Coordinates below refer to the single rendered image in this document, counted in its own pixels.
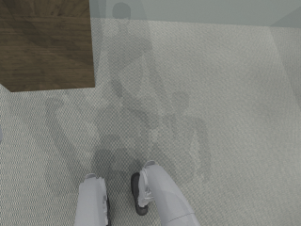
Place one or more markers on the left robot thigh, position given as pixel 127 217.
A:
pixel 89 210

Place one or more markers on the cabinet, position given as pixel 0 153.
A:
pixel 45 45

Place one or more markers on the robot right shin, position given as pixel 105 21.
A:
pixel 143 197

